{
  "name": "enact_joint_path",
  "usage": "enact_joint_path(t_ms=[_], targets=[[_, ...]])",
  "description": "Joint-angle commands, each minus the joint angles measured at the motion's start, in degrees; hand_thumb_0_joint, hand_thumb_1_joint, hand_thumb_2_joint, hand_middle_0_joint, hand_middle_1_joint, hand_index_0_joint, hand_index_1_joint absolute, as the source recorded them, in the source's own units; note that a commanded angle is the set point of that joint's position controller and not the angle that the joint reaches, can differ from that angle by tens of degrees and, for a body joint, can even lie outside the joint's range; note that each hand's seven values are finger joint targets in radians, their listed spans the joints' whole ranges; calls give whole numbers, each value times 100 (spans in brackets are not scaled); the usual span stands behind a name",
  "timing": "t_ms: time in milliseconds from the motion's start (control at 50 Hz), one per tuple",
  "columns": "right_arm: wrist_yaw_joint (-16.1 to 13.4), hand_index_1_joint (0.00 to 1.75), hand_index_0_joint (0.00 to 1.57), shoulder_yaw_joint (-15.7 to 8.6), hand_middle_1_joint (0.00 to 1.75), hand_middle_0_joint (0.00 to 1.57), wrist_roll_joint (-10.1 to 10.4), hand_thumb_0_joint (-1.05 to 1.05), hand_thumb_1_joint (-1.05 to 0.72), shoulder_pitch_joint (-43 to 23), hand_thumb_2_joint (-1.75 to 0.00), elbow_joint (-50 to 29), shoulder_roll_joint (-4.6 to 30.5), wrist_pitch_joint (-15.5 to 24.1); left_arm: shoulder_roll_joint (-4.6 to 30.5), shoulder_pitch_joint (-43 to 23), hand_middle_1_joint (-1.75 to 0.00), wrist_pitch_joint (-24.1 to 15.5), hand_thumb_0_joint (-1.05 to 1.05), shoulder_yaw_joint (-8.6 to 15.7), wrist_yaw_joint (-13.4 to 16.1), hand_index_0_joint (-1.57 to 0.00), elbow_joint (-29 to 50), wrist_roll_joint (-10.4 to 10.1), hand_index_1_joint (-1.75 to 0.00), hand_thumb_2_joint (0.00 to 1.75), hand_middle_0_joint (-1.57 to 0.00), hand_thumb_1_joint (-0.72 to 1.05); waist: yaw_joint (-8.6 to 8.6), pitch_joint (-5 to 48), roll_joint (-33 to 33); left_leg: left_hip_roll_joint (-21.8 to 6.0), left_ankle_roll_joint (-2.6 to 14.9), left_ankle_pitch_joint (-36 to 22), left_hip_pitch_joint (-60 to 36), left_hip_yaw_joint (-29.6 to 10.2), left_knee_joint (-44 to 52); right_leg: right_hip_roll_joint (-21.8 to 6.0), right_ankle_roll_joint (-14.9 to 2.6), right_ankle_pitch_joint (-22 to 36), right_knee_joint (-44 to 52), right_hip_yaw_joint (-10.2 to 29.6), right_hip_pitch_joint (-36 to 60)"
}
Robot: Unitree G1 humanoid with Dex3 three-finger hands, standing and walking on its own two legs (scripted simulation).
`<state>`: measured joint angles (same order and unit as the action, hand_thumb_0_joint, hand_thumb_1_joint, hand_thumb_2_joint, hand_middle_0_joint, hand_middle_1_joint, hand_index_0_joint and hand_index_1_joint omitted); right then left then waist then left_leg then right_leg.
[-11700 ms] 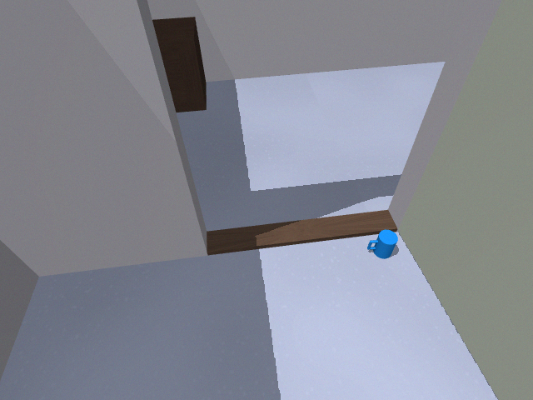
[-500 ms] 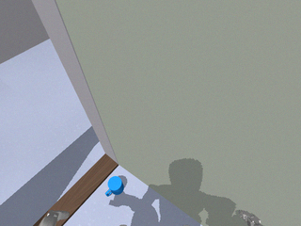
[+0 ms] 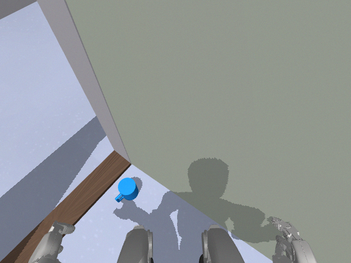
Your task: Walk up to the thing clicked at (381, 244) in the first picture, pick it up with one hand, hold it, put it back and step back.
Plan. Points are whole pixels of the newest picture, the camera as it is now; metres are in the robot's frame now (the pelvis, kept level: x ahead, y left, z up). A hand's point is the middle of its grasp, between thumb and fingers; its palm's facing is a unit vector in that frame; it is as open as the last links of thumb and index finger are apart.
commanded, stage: rise first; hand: left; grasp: from above
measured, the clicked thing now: (125, 191) +0.43 +0.22 -0.58
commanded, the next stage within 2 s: approach in 1.80 s
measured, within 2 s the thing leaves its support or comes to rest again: neither
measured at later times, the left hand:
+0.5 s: hand (93, 215) +0.29 +0.28 -0.34, palm faces -0.47 -0.32 -0.82, open 13.8 cm
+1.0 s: hand (101, 204) +0.34 +0.28 -0.42, palm faces -0.48 -0.09 -0.87, open 14.1 cm
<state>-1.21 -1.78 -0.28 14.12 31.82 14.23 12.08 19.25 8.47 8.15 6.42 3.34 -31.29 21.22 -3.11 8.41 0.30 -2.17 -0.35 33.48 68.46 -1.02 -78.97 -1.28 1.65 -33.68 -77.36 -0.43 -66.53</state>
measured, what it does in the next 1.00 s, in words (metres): lowers itself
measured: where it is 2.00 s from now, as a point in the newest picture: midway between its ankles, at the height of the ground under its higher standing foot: outside the picture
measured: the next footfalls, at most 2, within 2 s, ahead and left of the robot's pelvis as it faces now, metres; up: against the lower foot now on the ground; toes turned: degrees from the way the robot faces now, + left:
none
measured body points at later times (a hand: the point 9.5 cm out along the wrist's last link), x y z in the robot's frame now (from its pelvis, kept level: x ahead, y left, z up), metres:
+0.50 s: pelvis -0.05 -0.01 -0.20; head +0.16 +0.00 +0.20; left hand +0.31 +0.29 -0.29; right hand +0.10 -0.28 -0.34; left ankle +0.03 +0.12 -0.60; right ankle +0.03 -0.14 -0.60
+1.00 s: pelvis -0.06 +0.00 -0.26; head +0.15 +0.04 +0.14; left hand +0.36 +0.28 -0.37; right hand +0.02 -0.28 -0.38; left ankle +0.03 +0.12 -0.60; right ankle +0.03 -0.14 -0.60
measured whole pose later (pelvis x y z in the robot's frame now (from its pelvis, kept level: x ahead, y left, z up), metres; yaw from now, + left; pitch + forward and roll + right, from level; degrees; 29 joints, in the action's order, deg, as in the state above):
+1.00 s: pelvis -0.06 +0.00 -0.26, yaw -4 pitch +34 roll -6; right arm 5.5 -2.7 -4.1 6.9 42.8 15.4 2.6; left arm 35.0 -39.9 -12.1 4.6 17.7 -67.4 66.3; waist -6.5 6.1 -0.1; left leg -1.0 -0.2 37.9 124.7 -5.9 -128.6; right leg -0.6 2.3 -39.0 -125.4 -1.9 -120.3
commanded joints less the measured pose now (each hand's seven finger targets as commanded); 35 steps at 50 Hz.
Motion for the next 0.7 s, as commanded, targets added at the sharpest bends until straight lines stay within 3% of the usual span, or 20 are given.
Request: enact_joint_path(t_ms=[0, 60, 80, 100, 140, 200, 240, 300, 320, 360, 420, 480, 520, 600, 620, 680], targets=[[-23, 30, 20, -424, 30, 20, 38, 0, -86, -351, -89, -479, 974, 360, 1011, -964, -108, -631, 0, 186, 240, -6, 522, 649, -108, 98, -6, -54, 110, 1833, 703, 142, 4, -635, -716, -182, 477, 135, -346, 644, -96, -141, -534], [14, 30, 20, -455, 30, 20, 69, 0, -88, -353, -90, -293, 1061, 390, 1259, -1408, -109, -816, 0, 239, 371, -7, 202, 1048, -109, 98, -6, -55, 139, 2271, 708, 157, -21, -866, -415, -236, 12, 135, -375, 797, -613, -162, -1012], [29, 30, 20, -476, 30, 20, 74, 0, -89, -332, -90, -225, 1097, 384, 1484, -1606, -109, -865, 0, 367, 435, -7, 104, 1189, -108, 98, -7, -55, 171, 2403, 709, 180, 0, -952, -217, -197, -206, 136, -379, 861, -755, -148, -1112], [41, 30, 20, -473, 30, 20, 80, 0, -89, -333, -90, -142, 1092, 372, 1484, -1781, -108, -902, 0, 319, 477, -7, -162, 1317, -108, 99, -7, -55, 135, 2464, 575, 211, 35, -956, 58, -160, -423, 151, -377, 884, -859, -145, -1214], [89, 30, 20, -480, 30, 20, 73, 0, -91, -316, -90, -15, 1119, 350, 1725, -2096, -107, -988, 0, 425, 573, -8, -472, 1567, -107, 99, -9, -57, 238, 2576, 569, 231, 40, -909, 430, -151, -702, 131, -385, 836, -1125, -141, -1459], [177, 30, 20, -529, 30, 20, 53, 0, -89, -204, -90, 194, 1134, 285, 1726, -2641, -107, -1142, 0, 288, 635, -9, -915, 1926, -107, 98, -8, -54, 162, 3038, 373, 266, 109, -1119, 869, -37, -1333, 146, -348, 1029, -1420, -150, -1638], [233, 30, 20, -544, 30, 20, 26, 0, -88, -195, -90, 296, 1141, 234, 2010, -2959, -102, -1269, 0, 424, 689, -11, -1166, 2143, -103, 97, -12, -51, 231, 3207, 168, 302, 139, -1004, 1362, 57, -1692, 150, -320, 956, -1594, -127, -1638], [287, 30, 20, -606, 30, 20, -30, 0, -86, -178, -89, 386, 1139, 159, 2243, -3770, -100, -1503, 0, 386, 729, -12, -1125, 2414, -101, 97, -13, -48, 187, 3614, 113, 300, 165, -794, 1758, 144, -2157, 143, -274, 806, -1802, -100, -1696], [293, 30, 20, -620, 30, 20, -47, 0, -86, -181, -89, 411, 1142, 135, 2465, -3993, -100, -1573, 0, 468, 756, -13, -1139, 2486, -100, 95, -13, -45, 189, 3697, 4, 293, 180, -672, 1904, 155, -2255, 156, -254, 684, -1829, -101, -1664], [316, 30, 20, -628, 30, 20, -73, 0, -86, -185, -89, 483, 1144, 69, 2444, -4206, -101, -1678, 0, 391, 763, -11, -1245, 2612, -102, 98, -11, -48, 123, 3682, -12, 274, 184, -492, 2038, 163, -2417, 168, -259, 469, -1911, -119, -1887], [322, 30, 20, -658, 30, 20, -111, 0, -87, -117, -90, 557, 1205, -47, 2815, -4644, -107, -1822, 0, 485, 824, -7, -1262, 2871, -106, 101, -7, -51, 161, 3950, 217, 250, 174, -467, 2032, 152, -2620, 179, -277, 404, -2144, -177, -2108], [340, 30, 20, -638, 30, 20, -156, 0, -88, -82, -90, 634, 1188, -184, 2881, -5063, -108, -1896, 0, 456, 904, -6, -1387, 3075, -108, 103, -5, -54, 77, 3943, 221, 249, 196, -340, 2270, 135, -2837, 201, -278, 281, -2319, -213, -2349], [357, 30, 20, -619, 30, 20, -182, 0, -88, -84, -90, 657, 1187, -267, 2819, -5099, -108, -1915, 0, 373, 944, -6, -1697, 3178, -107, 102, -5, -54, 33, 3662, 243, 245, 201, -161, 2427, 104, -2893, 226, -297, 92, -2426, -288, -2609], [396, 30, 20, -617, 30, 20, -209, 0, -89, -37, -90, 689, 1164, -463, 2930, -5188, -106, -1926, 0, 373, 1077, -6, -1945, 3485, -105, 102, -5, -54, 84, 3656, 414, 250, 194, -331, 2496, 79, -3023, 236, -321, 277, -2687, -374, -2758], [419, 30, 20, -613, 30, 20, -223, 0, -90, -18, -90, 690, 1187, -508, 2790, -5267, -105, -1912, 0, 247, 1097, -6, -2063, 3534, -105, 102, -5, -54, -9, 3473, 432, 242, 202, -198, 2590, 41, -3044, 250, -334, 165, -2728, -421, -3005], [479, 30, 20, -609, 30, 20, -228, 0, -90, 13, -90, 713, 1220, -646, 2765, -5364, -103, -1917, 0, 193, 1184, -6, -2234, 3755, -102, 102, -6, -55, -23, 3366, 776, 231, 139, -289, 2384, -108, -2998, 238, -392, 262, -3042, -541, -3401]])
